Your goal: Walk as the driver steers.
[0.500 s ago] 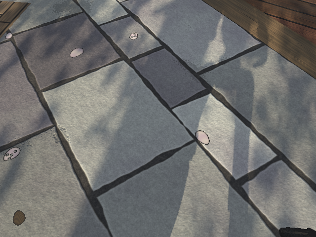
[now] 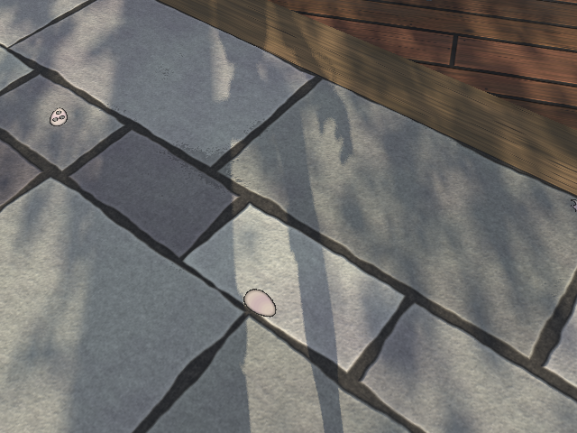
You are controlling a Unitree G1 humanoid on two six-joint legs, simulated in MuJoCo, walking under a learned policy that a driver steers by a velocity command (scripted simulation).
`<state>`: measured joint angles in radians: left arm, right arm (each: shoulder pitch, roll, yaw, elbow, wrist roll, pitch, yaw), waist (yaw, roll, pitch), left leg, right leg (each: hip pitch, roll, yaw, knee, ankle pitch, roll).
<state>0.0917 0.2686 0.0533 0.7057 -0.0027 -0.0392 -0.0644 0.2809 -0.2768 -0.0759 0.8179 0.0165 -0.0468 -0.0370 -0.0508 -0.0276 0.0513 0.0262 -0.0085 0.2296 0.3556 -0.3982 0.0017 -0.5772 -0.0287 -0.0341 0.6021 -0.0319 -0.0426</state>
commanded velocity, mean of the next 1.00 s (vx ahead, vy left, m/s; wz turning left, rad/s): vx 0.04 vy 0.00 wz -0.52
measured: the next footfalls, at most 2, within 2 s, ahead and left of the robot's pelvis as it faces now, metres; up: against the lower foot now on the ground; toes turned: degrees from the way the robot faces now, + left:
right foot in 0.02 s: +0.19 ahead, -0.09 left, +0.00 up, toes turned -3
left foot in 0.50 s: +0.22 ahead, +0.13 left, +0.00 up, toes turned -23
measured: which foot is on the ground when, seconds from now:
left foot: down 0.00-0.04, up 0.06-0.48, down 0.50-0.90, up 0.92-1.00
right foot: up 0.00-0.00, down 0.02-0.50, up 0.52-0.88, down 0.90-1.00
